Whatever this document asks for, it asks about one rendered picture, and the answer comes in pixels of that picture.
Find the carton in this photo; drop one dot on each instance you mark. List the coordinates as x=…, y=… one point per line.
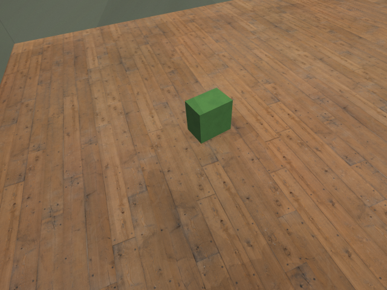
x=209, y=114

